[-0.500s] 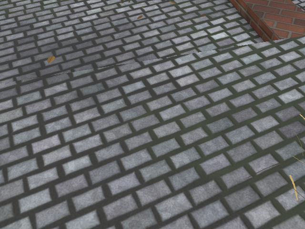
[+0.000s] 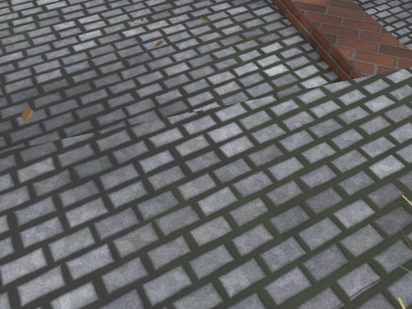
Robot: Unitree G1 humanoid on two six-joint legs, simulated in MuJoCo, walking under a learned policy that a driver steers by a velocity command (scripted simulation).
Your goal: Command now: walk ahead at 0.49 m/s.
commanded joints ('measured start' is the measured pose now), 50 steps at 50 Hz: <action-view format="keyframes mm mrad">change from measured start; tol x32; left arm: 1 21 46 13 -44 11 3 5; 50 -4 140 32 -105 -1 -77 -13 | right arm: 1 -32 -138 -23 -56 2 -14 -21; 50 -75 -134 -77 -259 21 31 -9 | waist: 1 40 61 52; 13 0 118 53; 17 139 -270 -394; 38 111 4 104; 46 -40 311 -298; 50 -2 9 -117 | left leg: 1 -76 295 -225 -194 70 175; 15 107 265 -108 317 463 43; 18 -605 95 -199 1074 -393 -24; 39 -643 179 -59 370 131 -10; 44 -125 22 67 294 -4 94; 46 555 414 -729 148 -27 366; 50 201 318 -496 8 108 237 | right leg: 1 -43 -39 6 -145 154 26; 12 35 53 -52 -603 138 -12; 15 504 99 -80 -634 116 -87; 17 1089 -286 649 -787 -57 -301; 24 513 -96 111 -971 202 -177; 38 768 -143 -179 -962 375 -108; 44 717 -115 -272 -439 1008 -36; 45 475 -65 -272 -137 716 6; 46 7 174 -198 289 -270 78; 50 -77 28 37 138 -173 17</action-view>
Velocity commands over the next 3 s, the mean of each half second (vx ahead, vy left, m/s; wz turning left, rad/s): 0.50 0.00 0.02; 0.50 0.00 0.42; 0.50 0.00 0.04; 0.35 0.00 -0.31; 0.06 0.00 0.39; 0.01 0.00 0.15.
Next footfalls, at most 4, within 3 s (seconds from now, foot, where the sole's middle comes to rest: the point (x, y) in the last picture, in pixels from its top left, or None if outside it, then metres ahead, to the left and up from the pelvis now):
0.30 right None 0.34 -0.17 -0.78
0.90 left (183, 277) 0.63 0.09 -0.78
1.44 right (208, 192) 0.98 -0.01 -0.78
1.88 left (154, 152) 1.20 0.21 -0.78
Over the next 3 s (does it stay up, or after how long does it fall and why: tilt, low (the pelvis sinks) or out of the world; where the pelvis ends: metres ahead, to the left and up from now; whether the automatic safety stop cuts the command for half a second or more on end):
stays up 1.07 0.10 -0.01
